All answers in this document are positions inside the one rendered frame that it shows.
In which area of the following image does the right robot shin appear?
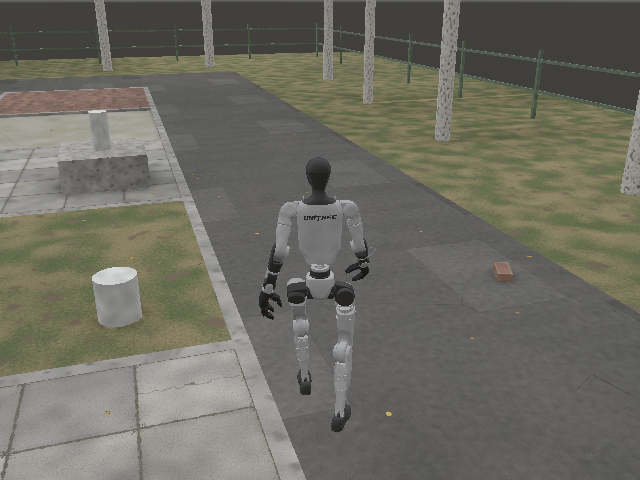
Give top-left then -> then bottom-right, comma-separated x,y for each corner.
334,345 -> 353,418

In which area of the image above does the robot left foot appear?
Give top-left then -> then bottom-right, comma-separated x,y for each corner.
297,369 -> 312,395

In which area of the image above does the robot right hand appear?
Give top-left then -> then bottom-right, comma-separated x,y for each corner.
345,262 -> 369,281

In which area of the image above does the robot left hand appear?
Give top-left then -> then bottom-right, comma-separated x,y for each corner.
259,291 -> 282,320

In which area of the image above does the right robot forearm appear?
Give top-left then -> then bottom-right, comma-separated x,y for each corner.
355,238 -> 370,268

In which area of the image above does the robot right upper arm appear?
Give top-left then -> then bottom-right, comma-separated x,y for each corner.
339,200 -> 366,253

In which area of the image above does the robot left upper arm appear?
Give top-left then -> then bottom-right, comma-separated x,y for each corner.
274,201 -> 299,259

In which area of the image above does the left robot forearm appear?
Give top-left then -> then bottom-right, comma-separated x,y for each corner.
262,243 -> 283,294

